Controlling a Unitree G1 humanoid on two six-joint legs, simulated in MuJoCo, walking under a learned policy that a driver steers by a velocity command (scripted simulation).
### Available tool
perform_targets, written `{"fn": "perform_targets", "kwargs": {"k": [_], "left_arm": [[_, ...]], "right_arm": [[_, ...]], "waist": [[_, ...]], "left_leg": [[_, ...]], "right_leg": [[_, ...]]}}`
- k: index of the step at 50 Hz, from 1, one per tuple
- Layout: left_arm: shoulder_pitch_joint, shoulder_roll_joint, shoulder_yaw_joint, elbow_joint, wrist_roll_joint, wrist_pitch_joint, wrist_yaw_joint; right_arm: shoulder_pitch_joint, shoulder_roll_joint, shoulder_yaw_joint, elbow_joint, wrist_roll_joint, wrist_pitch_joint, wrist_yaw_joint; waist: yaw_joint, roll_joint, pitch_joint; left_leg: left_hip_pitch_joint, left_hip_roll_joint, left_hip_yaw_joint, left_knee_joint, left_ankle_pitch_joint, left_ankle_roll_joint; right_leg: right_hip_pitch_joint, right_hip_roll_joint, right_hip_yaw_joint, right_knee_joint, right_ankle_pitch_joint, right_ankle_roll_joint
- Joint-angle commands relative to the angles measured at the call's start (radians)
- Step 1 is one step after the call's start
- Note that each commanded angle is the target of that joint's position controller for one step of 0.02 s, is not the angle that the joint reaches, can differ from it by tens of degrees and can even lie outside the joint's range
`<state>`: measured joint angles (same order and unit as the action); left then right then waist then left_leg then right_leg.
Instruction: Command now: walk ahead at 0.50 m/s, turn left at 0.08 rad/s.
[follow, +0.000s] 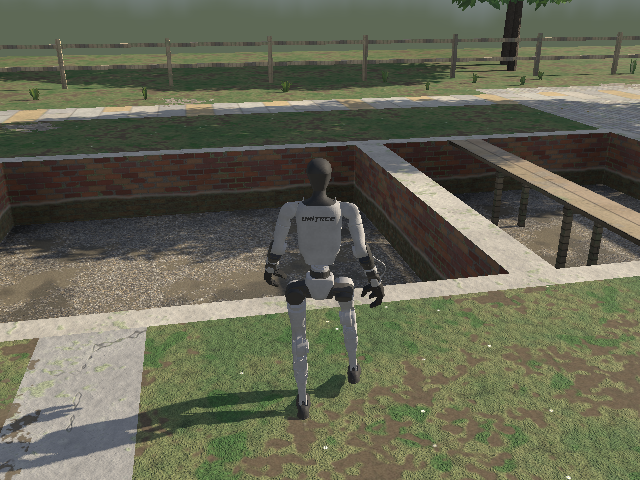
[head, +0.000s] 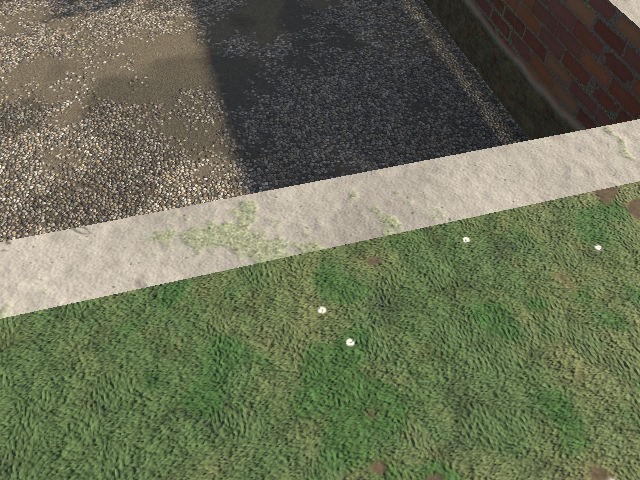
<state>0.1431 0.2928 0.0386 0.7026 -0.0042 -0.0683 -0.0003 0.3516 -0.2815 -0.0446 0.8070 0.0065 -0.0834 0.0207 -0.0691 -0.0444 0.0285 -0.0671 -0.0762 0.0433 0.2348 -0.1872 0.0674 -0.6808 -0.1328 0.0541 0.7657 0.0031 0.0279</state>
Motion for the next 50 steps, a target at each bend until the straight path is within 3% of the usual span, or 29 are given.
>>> {"fn": "perform_targets", "kwargs": {"k": [1,3,6,7,8,9,10,11,12,14,16,19,21,25,30,32,33,34,35,36,37,38,39,40,42,46,50], "left_arm": [[-0.109,0.037,0.004,-0.085,-0.006,-0.025,-0.016],[-0.156,0.049,0.007,-0.105,-0.010,-0.033,-0.028],[-0.133,0.087,0.022,-0.107,-0.010,-0.044,-0.039],[-0.084,0.102,0.031,-0.096,-0.010,-0.048,-0.038],[0.031,0.136,0.051,-0.064,-0.008,-0.050,-0.031],[0.191,0.191,0.072,-0.037,0.007,-0.050,-0.021],[0.291,0.290,0.098,-0.022,0.026,-0.040,-0.013],[0.310,0.215,0.079,-0.022,0.019,-0.035,-0.017],[0.254,0.152,0.059,-0.020,0.011,-0.033,-0.014],[0.138,0.090,0.039,-0.018,0.008,-0.031,-0.014],[0.075,0.068,0.036,-0.011,0.016,-0.043,-0.013],[0.054,0.092,0.050,0.013,0.016,-0.060,-0.010],[0.064,0.108,0.057,0.030,0.017,-0.059,-0.004],[0.089,0.145,0.068,0.051,0.010,-0.044,0.007],[0.138,0.189,0.087,0.085,-0.019,-0.013,0.008],[0.126,0.220,0.097,0.083,-0.031,0.000,0.010],[0.115,0.230,0.100,0.081,-0.038,0.008,0.011],[0.105,0.214,0.092,0.077,-0.040,0.013,0.012],[0.131,0.155,0.069,0.059,-0.006,0.007,0.015],[0.219,0.021,0.025,0.000,0.026,-0.019,0.003],[0.096,0.119,0.039,-0.009,-0.014,-0.051,-0.007],[0.016,0.159,0.049,-0.036,-0.045,-0.067,-0.012],[0.012,0.143,0.043,-0.032,-0.029,-0.076,-0.004],[0.020,0.139,0.047,-0.022,0.002,-0.074,0.002],[0.053,0.137,0.054,-0.014,0.010,-0.054,-0.001],[-0.032,0.081,0.038,-0.038,0.024,-0.028,0.005],[-0.174,0.045,0.021,-0.076,0.011,-0.046,-0.013]], "right_arm": [[0.004,-0.181,-0.043,-0.048,0.013,-0.004,-0.010],[0.035,-0.189,-0.046,-0.033,0.018,0.010,-0.014],[0.037,-0.203,-0.054,-0.025,0.020,0.028,-0.025],[0.025,-0.207,-0.056,-0.025,0.020,0.033,-0.027],[0.017,-0.190,-0.048,-0.027,0.015,0.036,-0.027],[0.012,-0.133,-0.026,-0.047,0.000,0.033,-0.025],[0.127,-0.026,0.006,-0.079,0.002,0.017,-0.024],[0.118,-0.073,-0.002,-0.073,0.023,0.006,-0.023],[0.036,-0.158,-0.029,-0.087,0.044,0.005,-0.023],[-0.053,-0.148,-0.034,-0.110,0.027,0.014,-0.024],[-0.028,-0.115,-0.038,-0.105,0.028,0.040,-0.020],[-0.050,-0.076,-0.034,-0.124,0.022,0.067,-0.021],[-0.092,-0.068,-0.032,-0.143,0.017,0.069,-0.017],[-0.217,-0.042,-0.020,-0.182,0.016,0.055,0.011],[-0.320,-0.062,-0.025,-0.245,0.015,0.059,0.035],[-0.277,-0.094,-0.042,-0.252,0.011,0.066,0.036],[-0.185,-0.125,-0.062,-0.234,0.012,0.071,0.033],[-0.022,-0.176,-0.094,-0.190,0.016,0.076,0.022],[0.126,-0.266,-0.127,-0.155,0.023,0.087,0.000],[0.059,-0.363,-0.129,-0.179,0.025,0.070,0.000],[0.072,-0.264,-0.102,-0.208,0.022,0.050,0.011],[0.039,-0.214,-0.085,-0.195,0.013,0.033,0.015],[-0.016,-0.189,-0.076,-0.196,0.013,0.025,0.014],[-0.076,-0.156,-0.066,-0.203,0.010,0.025,0.012],[-0.114,-0.139,-0.060,-0.222,0.000,0.022,0.003],[-0.060,-0.171,-0.070,-0.190,0.009,0.020,-0.023],[-0.005,-0.163,-0.068,-0.162,0.017,0.046,-0.047]], "waist": [[-0.011,0.080,0.043],[-0.020,0.085,0.052],[0.018,0.114,0.030],[0.052,0.126,0.005],[0.114,0.114,-0.066],[0.186,0.076,-0.214],[0.162,-0.164,-0.379],[0.181,-0.225,-0.418],[0.183,-0.137,-0.264],[0.136,-0.055,-0.104],[0.083,-0.089,-0.050],[0.061,-0.048,-0.006],[0.069,-0.028,0.012],[0.115,-0.003,0.041],[0.133,0.000,0.072],[0.089,-0.029,0.020],[0.030,-0.033,-0.038],[-0.059,-0.011,-0.123],[-0.106,0.123,-0.209],[0.037,0.355,-0.306],[-0.050,0.205,-0.369],[-0.048,0.157,-0.219],[-0.003,0.077,-0.145],[0.037,0.062,-0.101],[0.081,0.090,-0.090],[0.062,0.073,-0.044],[0.009,0.120,-0.019]], "left_leg": [[-0.083,0.255,-0.139,-0.100,0.169,0.150],[-0.021,0.282,-0.174,-0.061,0.168,0.147],[0.050,0.319,-0.234,0.022,0.205,0.119],[0.051,0.313,-0.238,0.077,0.270,0.106],[0.023,0.263,-0.206,0.213,0.371,0.080],[-0.110,0.204,-0.167,0.457,0.277,0.042],[-0.501,0.050,-0.069,0.840,-0.109,-0.039],[-0.632,0.043,-0.172,0.996,-0.396,-0.047],[-0.703,0.094,-0.187,1.062,-0.331,-0.044],[-0.673,0.165,-0.151,1.001,-0.188,-0.050],[-0.576,0.202,-0.150,0.948,-0.114,-0.060],[-0.589,0.211,-0.145,0.891,-0.045,-0.080],[-0.621,0.213,-0.144,0.792,0.040,-0.087],[-0.584,0.196,-0.076,0.553,0.207,-0.070],[-0.594,0.171,-0.017,0.423,0.116,-0.015],[-0.489,0.111,0.039,0.413,0.013,0.026],[-0.364,0.065,0.068,0.399,-0.015,0.053],[-0.128,0.013,0.080,0.345,0.037,0.089],[0.169,0.129,-0.134,0.325,0.058,0.148],[0.431,0.358,-0.730,0.181,-0.172,0.341],[0.441,0.402,-0.866,0.041,-0.299,0.338],[0.339,0.383,-0.733,0.025,-0.229,0.290],[0.200,0.341,-0.618,0.036,-0.114,0.257],[0.079,0.298,-0.517,0.037,0.003,0.234],[-0.032,0.259,-0.446,0.004,0.137,0.229],[-0.128,0.215,-0.332,-0.005,0.281,0.222],[-0.156,0.162,-0.303,0.031,0.212,0.163]], "right_leg": [[0.087,0.036,-0.031,-0.145,0.106,0.004],[0.079,0.054,-0.019,-0.207,0.077,-0.003],[0.146,0.076,-0.004,-0.274,-0.022,-0.030],[0.224,0.091,-0.020,-0.293,-0.056,-0.044],[0.398,0.108,-0.042,-0.326,-0.061,-0.072],[0.676,0.006,0.038,-0.272,-0.044,-0.125],[1.071,-0.255,0.440,-0.296,-0.196,-0.262],[1.075,-0.297,0.658,-0.425,-0.328,-0.293],[0.964,-0.265,0.513,-0.444,-0.369,-0.247],[0.725,-0.188,0.288,-0.498,-0.237,-0.212],[0.584,-0.143,0.156,-0.568,-0.153,-0.201],[0.529,-0.144,0.032,-0.624,-0.032,-0.219],[0.550,-0.139,-0.038,-0.635,0.012,-0.220],[0.588,-0.122,-0.163,-0.638,0.036,-0.195],[0.737,-0.170,-0.219,-0.573,0.136,-0.166],[0.773,-0.168,-0.250,-0.442,0.447,-0.145],[0.764,-0.152,-0.271,-0.299,0.586,-0.131],[0.679,-0.111,-0.301,-0.083,0.593,-0.099],[0.420,-0.060,-0.304,0.239,0.223,-0.047],[0.005,0.153,-0.155,0.561,-0.614,0.011],[-0.097,0.139,0.039,0.637,-0.601,-0.007],[-0.164,0.099,0.030,0.606,-0.496,-0.030],[-0.121,0.055,0.030,0.522,-0.409,-0.040],[-0.051,0.028,0.032,0.435,-0.354,-0.035],[0.045,0.013,0.038,0.360,-0.294,-0.020],[0.041,0.044,0.002,0.158,-0.151,0.038],[0.103,0.107,-0.008,-0.115,0.090,0.042]]}}
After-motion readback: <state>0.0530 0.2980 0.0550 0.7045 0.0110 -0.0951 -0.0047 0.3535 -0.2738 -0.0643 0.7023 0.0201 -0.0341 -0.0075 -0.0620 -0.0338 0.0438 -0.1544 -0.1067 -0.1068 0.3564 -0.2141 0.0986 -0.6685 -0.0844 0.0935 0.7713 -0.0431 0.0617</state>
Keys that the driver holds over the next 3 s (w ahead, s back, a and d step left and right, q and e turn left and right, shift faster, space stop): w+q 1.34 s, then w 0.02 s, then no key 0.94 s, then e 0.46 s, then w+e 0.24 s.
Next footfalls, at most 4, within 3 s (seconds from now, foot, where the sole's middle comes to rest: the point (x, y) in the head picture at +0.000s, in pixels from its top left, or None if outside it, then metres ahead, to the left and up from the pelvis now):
0.18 right None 0.29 -0.15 -0.78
0.70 left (233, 475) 0.50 0.16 -0.78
1.18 right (244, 327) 0.85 0.14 -0.78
1.62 left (116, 365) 0.77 0.43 -0.78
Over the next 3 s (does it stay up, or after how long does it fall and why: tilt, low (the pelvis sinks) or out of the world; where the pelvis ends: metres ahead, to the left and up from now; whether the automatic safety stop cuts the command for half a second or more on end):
stays up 0.83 0.25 -0.01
